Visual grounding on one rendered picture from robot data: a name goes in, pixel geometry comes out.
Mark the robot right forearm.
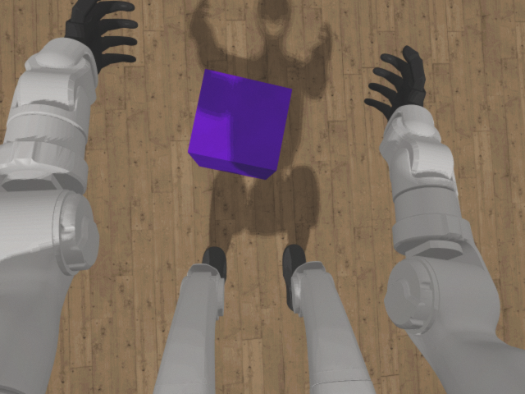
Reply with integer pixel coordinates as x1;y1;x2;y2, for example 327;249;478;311
379;104;500;321

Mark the robot left forearm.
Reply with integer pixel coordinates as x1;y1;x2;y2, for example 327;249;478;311
0;38;98;195

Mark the carton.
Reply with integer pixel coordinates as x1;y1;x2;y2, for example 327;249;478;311
188;69;292;180

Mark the left robot hand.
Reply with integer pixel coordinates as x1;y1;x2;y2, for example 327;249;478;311
64;0;138;74

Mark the robot left upper arm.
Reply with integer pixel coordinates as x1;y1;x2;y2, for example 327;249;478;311
0;190;99;394

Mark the robot left foot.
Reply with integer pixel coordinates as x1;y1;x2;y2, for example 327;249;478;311
202;246;226;282

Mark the robot left shin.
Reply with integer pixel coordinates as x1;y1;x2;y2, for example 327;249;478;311
180;263;221;289

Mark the right robot hand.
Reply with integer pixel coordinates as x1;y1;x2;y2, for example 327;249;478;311
364;45;426;123

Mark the robot right upper arm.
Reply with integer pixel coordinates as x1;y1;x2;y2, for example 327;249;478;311
384;256;525;394

